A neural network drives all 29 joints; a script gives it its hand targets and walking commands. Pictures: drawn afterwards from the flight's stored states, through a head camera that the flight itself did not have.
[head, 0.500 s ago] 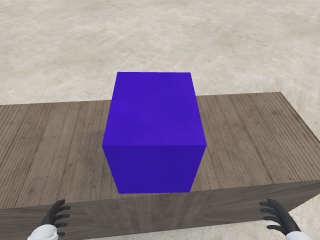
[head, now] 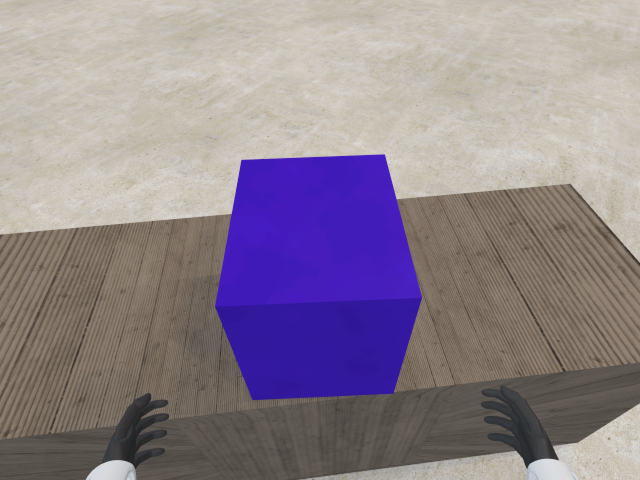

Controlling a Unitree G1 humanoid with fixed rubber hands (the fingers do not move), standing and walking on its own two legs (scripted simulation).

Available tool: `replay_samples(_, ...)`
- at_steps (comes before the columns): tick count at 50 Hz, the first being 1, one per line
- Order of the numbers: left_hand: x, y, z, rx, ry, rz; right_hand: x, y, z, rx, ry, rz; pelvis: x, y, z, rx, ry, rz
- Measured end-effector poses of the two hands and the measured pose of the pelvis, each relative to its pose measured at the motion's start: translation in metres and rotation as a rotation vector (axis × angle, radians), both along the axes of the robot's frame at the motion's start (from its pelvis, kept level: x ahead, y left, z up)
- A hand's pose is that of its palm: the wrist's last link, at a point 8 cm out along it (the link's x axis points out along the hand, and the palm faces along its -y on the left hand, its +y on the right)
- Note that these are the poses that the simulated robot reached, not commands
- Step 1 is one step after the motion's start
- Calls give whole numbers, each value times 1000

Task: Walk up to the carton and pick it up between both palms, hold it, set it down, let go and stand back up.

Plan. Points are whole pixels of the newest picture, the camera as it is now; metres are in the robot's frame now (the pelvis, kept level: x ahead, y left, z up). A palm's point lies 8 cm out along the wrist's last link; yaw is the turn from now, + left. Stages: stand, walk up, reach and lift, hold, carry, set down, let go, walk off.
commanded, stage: reach and lift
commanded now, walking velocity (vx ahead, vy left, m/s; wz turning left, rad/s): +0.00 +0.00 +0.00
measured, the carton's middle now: (318, 278) +0.45 +0.05 -0.06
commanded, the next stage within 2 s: none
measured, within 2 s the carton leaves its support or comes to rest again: neither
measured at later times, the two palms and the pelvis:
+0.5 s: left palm (134, 447) +0.16 +0.26 -0.04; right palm (511, 429) +0.21 -0.21 -0.06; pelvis +0.03 -0.02 +0.00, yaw +1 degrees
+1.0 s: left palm (141, 427) +0.18 +0.25 -0.02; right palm (504, 406) +0.23 -0.20 -0.03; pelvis +0.01 +0.00 +0.00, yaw +1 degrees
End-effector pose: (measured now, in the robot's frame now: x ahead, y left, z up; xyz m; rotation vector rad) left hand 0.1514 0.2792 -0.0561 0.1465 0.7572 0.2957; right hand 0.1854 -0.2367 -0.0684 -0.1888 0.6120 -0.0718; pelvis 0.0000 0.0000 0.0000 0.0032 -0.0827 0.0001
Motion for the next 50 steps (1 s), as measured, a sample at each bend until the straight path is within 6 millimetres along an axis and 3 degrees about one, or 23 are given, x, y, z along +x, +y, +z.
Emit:
replay_samples(9, 2, -13, -9, -40, -91, 20, 16, -7, 16, 14, -46, 36, 16, -7, 4, -4, 25, 11)
replay_samples(16, 11, -26, -2, -36, -172, -10, 26, 8, 11, 89, -104, 34, 26, -13, 4, -8, 42, 26)
replay_samples(24, 14, -19, 14, -7, -255, -27, 24, 23, 7, 149, -195, 30, 33, -16, 3, -3, 48, 25)
replay_samples(32, 11, -12, 16, -32, -335, -40, 29, 34, 22, 151, -284, 52, 28, -14, 1, -2, 40, 22)
replay_samples(39, 23, -21, 22, -59, -422, -89, 37, 37, 35, 163, -334, 27, 17, -8, 0, -8, 43, 20)
replay_samples(50, 31, -25, 32, -55, -446, -83, 42, 39, 38, 208, -354, 14, 11, -1, 0, -7, 60, 10)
